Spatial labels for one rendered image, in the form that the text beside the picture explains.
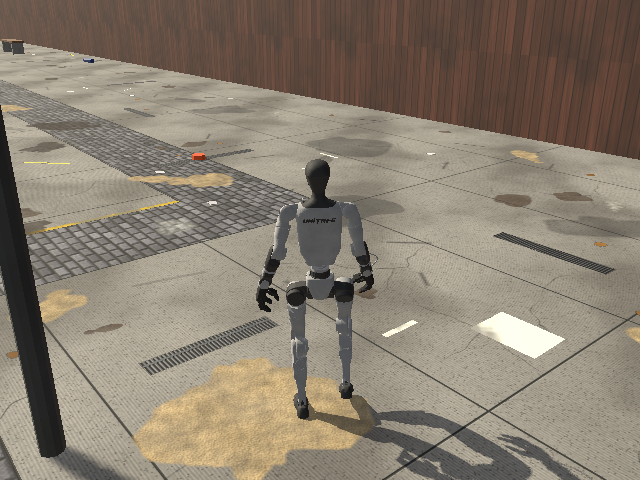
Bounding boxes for left robot shin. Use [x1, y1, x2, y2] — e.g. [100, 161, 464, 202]
[291, 339, 307, 406]

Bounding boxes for left robot upper arm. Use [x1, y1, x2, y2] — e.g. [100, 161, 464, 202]
[271, 203, 298, 261]

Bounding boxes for right robot hand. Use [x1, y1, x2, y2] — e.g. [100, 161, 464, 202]
[352, 273, 374, 293]

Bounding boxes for right robot upper arm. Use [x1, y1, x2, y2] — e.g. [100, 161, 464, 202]
[339, 202, 366, 257]

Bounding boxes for robot left forearm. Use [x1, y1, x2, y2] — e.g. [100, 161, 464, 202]
[258, 245, 280, 289]

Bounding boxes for left robot thigh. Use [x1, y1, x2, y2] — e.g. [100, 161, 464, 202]
[286, 281, 309, 357]

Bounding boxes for robot right forearm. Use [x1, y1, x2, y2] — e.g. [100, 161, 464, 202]
[355, 241, 373, 277]

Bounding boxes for left robot hand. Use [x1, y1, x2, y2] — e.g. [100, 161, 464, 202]
[256, 286, 279, 312]

